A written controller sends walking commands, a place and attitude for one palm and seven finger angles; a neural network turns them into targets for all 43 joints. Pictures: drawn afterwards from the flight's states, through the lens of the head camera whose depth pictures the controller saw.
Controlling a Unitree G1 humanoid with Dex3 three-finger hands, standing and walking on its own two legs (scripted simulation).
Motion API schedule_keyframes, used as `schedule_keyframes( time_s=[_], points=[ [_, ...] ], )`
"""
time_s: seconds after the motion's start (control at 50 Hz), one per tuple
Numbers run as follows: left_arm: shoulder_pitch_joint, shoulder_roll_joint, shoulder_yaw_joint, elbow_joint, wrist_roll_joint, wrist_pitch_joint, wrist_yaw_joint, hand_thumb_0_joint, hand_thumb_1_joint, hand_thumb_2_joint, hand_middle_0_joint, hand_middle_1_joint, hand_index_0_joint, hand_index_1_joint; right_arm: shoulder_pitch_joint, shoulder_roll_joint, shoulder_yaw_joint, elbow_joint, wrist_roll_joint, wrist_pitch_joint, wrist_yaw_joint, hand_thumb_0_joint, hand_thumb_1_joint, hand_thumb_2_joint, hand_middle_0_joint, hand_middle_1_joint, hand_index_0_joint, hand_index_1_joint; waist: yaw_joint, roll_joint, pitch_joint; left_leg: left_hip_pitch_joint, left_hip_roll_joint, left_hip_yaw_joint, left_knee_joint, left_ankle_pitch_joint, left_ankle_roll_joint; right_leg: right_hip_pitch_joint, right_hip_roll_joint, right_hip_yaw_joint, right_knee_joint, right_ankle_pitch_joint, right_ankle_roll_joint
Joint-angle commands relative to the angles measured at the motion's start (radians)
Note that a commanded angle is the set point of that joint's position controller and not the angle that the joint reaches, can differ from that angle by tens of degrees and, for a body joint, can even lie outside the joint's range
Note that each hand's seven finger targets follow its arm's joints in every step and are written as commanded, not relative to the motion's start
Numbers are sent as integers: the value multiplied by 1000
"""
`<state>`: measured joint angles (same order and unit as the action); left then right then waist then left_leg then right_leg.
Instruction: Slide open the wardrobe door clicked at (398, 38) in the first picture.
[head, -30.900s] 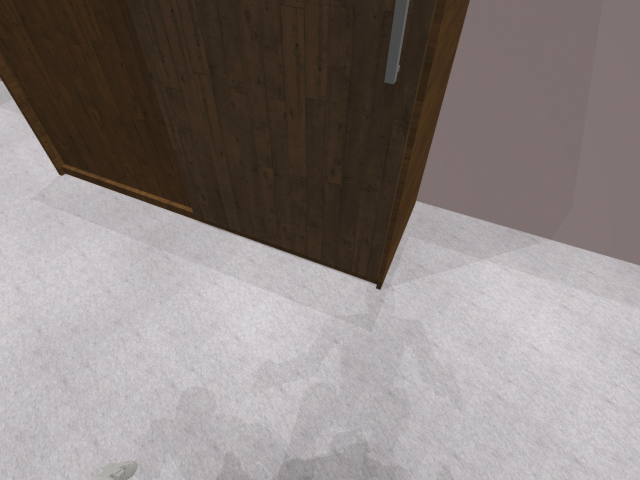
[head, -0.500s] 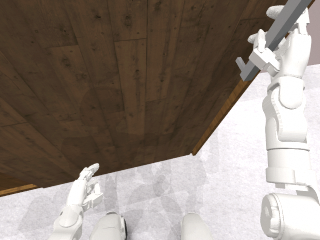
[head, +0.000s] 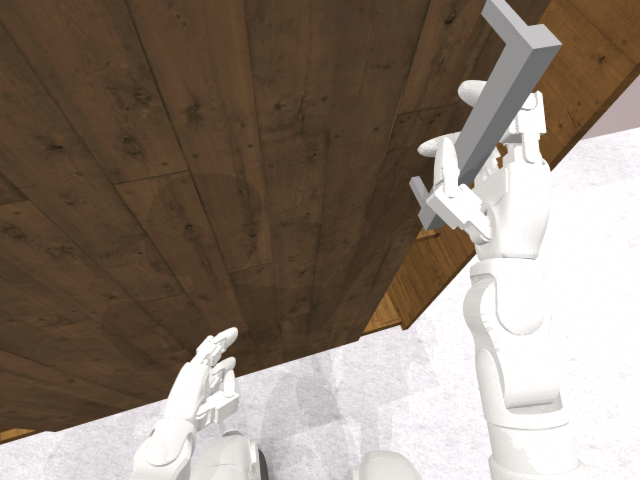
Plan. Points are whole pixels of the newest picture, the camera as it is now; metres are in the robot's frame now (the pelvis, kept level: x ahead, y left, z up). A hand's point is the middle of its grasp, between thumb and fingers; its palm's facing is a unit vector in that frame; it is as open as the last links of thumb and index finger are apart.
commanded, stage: step sideways, sliding the door along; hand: right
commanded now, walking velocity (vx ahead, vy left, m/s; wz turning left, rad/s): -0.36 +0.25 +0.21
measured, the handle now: (458, 137) +0.38 -0.16 +0.20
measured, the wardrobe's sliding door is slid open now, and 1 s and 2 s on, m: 0.16 0.37 0.57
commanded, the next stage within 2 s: none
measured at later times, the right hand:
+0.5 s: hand (301, 230) +0.30 -0.01 +0.19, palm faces -0.18 +0.98 -0.10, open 7.1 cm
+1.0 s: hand (197, 243) +0.30 +0.07 +0.19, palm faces +0.01 +1.00 -0.05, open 6.5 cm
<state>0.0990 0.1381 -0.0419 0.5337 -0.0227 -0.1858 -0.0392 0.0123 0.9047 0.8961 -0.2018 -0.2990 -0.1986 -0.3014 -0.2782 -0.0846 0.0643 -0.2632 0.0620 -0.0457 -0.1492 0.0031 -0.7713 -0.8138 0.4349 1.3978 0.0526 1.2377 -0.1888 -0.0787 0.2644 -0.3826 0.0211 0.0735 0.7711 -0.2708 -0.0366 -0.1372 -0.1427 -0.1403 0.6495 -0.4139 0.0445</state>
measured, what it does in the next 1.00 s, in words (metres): steps to the left: left foot, then right foot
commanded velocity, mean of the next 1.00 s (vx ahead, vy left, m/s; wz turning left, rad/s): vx -0.08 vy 0.28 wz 0.06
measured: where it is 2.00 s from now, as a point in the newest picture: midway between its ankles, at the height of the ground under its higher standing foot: outside the picture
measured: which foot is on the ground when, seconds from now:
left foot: up 0.00-0.00, down 0.02-0.38, up 0.40-0.68, down 0.70-0.92, up 0.94-1.00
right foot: down 0.00-0.06, up 0.08-0.34, down 0.36-0.72, up 0.74-0.90, down 0.92-1.00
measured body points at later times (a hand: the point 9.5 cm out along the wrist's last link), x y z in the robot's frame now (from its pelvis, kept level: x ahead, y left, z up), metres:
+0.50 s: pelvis -0.04 +0.03 +0.01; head +0.04 +0.04 +0.45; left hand +0.14 +0.27 -0.08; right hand +0.31 -0.07 +0.19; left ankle -0.01 +0.15 -0.66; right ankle -0.01 -0.13 -0.73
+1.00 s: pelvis -0.13 +0.15 +0.00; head -0.05 +0.15 +0.44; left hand +0.02 +0.42 -0.10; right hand +0.29 +0.01 +0.20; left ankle -0.15 +0.27 -0.67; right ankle -0.09 +0.05 -0.73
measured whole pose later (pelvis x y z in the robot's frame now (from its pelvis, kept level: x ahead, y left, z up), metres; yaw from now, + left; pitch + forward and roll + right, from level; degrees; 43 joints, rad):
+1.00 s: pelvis -0.13 +0.15 +0.00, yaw +8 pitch -1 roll +1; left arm 0.09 0.24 0.05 0.67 -0.03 -0.04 0.03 0.01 0.91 0.90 -0.20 -0.30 -0.19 -0.30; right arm -0.61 -0.20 -0.05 0.12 0.06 -0.03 -0.14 0.01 -0.77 -0.82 0.45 1.40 0.17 1.29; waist -0.06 0.01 0.22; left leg -0.46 -0.01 0.03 1.03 -0.44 0.00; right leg -0.31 -0.08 -0.14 0.64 -0.29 -0.02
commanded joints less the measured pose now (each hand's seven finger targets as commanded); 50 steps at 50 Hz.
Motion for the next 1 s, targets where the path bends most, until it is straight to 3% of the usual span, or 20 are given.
schedule_keyframes(
  time_s=[0.0, 0.02, 0.06, 0.08, 0.18, 0.3, 0.32, 0.34, 0.36, 0.48, 0.64, 0.68, 0.7, 0.74, 0.86, 0.88, 0.9, 0.92, 0.94, 0.98],
  points=[
    [-68, 124, 44, -143, -14, -30, 5, 0, 900, 900, -200, -300, -200, -300, -417, 46, 258, -416, -22, -168, 121, 0, -900, -900, 450, 1400, 450, 1400, 197, -60, -552, 105, -12, 29, -201, 258, -2, 290, -205, 39, 196, 1181, -104],
    [-86, 119, 41, -145, -17, -24, 8, 0, 900, 900, -200, -300, -200, -300, -389, 30, 244, -425, -31, -174, 122, 0, -900, -900, 450, 1400, 450, 1400, 190, 27, -552, 210, 33, -14, -216, 476, 13, 172, -171, 38, 271, 954, -88],
    [-130, 99, 48, -163, -18, -10, 35, 0, 900, 900, -200, -300, -200, -300, -270, -27, 199, -420, -37, -167, 106, 0, -900, -900, 450, 1400, 450, 1400, 137, 403, -529, 403, 276, -411, -233, 1503, 169, -208, 104, 62, 533, -197, -10],
    [-88, 109, 63, -158, -8, -7, 36, 0, 900, 900, -200, -300, -200, -300, -177, -38, 181, -394, -24, -140, 91, 0, -900, -900, 450, 1400, 450, 1400, 139, 419, -534, 413, 333, -472, -223, 1592, 184, -282, 126, 161, 552, -353, -7],
    [-134, 73, 33, -117, 0, 26, 12, 0, 900, 900, -200, -300, -200, -300, -208, 12, 244, -614, -34, -232, 77, 0, -900, -900, 450, 1400, 450, 1400, 179, 221, -633, 573, 259, -343, -208, 1270, 214, -286, 116, 154, 261, -192, 12],
    [-106, 100, 74, -121, 10, 87, 26, 0, 900, 900, -200, -300, -200, -300, -174, -62, 173, -507, -49, -263, 73, 0, -900, -900, 450, 1400, 450, 1400, 205, 237, -711, 354, 184, -209, -156, 981, 147, 71, 51, 82, -132, 243, -4],
    [-98, 123, 90, -123, 10, 92, 31, 0, 900, 900, -200, -300, -200, -300, -206, -81, 157, -494, -42, -264, 80, 0, -900, -900, 450, 1400, 450, 1400, 225, 198, -708, 187, 136, -174, -88, 798, 103, 237, -50, 145, -201, 517, -45],
    [-111, 175, 111, -137, 12, 87, 33, 0, 900, 900, -200, -300, -200, -300, -225, -82, 138, -478, -31, -259, 90, 0, -900, -900, 450, 1400, 450, 1400, 221, -65, -689, -67, 18, -97, 92, 252, 20, 382, -317, 392, -238, 1094, -167],
    [-122, 167, 114, -146, 20, 84, 25, 0, 900, 900, -200, -300, -200, -300, -245, -76, 114, -426, -50, -263, 95, 0, -900, -900, 450, 1400, 450, 1400, 194, -161, -681, -153, -12, -137, 283, -316, 20, 372, -457, 456, -209, 1396, -254],
    [-114, 175, 121, -97, 9, 77, 21, 0, 900, 900, -200, -300, -200, -300, -393, -77, 47, -231, -39, -190, 96, 0, -900, -900, 450, 1400, 450, 1400, 188, -152, -504, -96, 24, -127, 262, -107, -3, 146, -332, 138, -240, 860, -165],
    [-65, 165, 102, -77, -22, 61, 40, 0, 900, 900, -200, -300, -200, -300, -476, -111, 9, -109, -14, -161, 99, 0, -900, -900, 450, 1400, 450, 1400, 202, -184, -529, 215, -56, 41, -247, 31, -17, 82, -221, 52, -100, 620, -74],
    [-56, 130, 89, -68, -44, 44, 44, 0, 900, 900, -200, -300, -200, -300, -510, -149, 18, -102, -28, -152, 91, 0, -900, -900, 450, 1400, 450, 1400, 199, 65, -550, 284, 64, -63, -441, 381, 30, -11, -49, 24, 118, 216, -59],
    [-106, 96, 76, -84, -40, 46, 56, 0, 900, 900, -200, -300, -200, -300, -521, -187, 4, -106, -33, -146, 78, 0, -900, -900, 450, 1400, 450, 1400, 181, 303, -530, 348, 234, -238, -380, 772, 116, -255, 39, 19, 303, -174, -72],
    [-120, 127, 87, -49, -15, 41, 79, 0, 900, 900, -200, -300, -200, -300, -564, -167, 25, -110, -20, -135, 68, 0, -900, -900, 450, 1400, 450, 1400, 144, 409, -591, 430, 303, -295, -286, 1028, 189, -363, 75, 140, 567, -287, -21],
    [-66, 157, 93, -5, -1, 95, 100, 0, 900, 900, -200, -300, -200, -300, -689, -120, 23, -58, -13, -165, 52, 0, -900, -900, 450, 1400, 450, 1400, 207, 219, -635, 383, 168, -81, -67, 768, 146, -45, 67, 6, -186, 233, -11],
    [-47, 190, 114, -6, -3, 103, 102, 0, 900, 900, -200, -300, -200, -300, -701, -122, 33, -44, 1, -165, 59, 0, -900, -900, 450, 1400, 450, 1400, 235, 117, -654, 129, 129, -45, 74, 520, 86, 248, -59, 124, -270, 516, -59],
    [-37, 231, 131, -31, -5, 98, 93, 0, 900, 900, -200, -300, -200, -300, -726, -29, 113, -50, 20, -161, 79, 0, -900, -900, 450, 1400, 450, 1400, 222, -159, -705, -216, 9, -42, 265, -115, 18, 494, -380, 512, -213, 1092, -203],
    [-47, 208, 117, -29, -9, 92, 66, 0, 900, 900, -200, -300, -200, -300, -777, -6, 133, -9, 11, -158, 92, 0, -900, -900, 450, 1400, 450, 1400, 212, -87, -739, -220, 13, -160, 415, -291, 35, 493, -471, 585, -175, 1175, -266],
    [-86, 227, 123, -32, -19, 92, 46, 0, 900, 900, -200, -300, -200, -300, -842, -25, 104, 40, 6, -150, 98, 0, -900, -900, 450, 1400, 450, 1400, 208, -5, -672, -240, 29, -188, 462, -228, 38, 406, -466, 463, -196, 1004, -265],
    [-107, 191, 104, -22, -17, 83, 40, 0, 900, 900, -200, -300, -200, -300, -998, -4, 151, -58, 6, -151, 107, 0, -900, -900, 450, 1400, 450, 1400, 214, -161, -656, -277, 66, -170, 477, -181, 31, 371, -381, 355, -177, 891, -217]
  ],
)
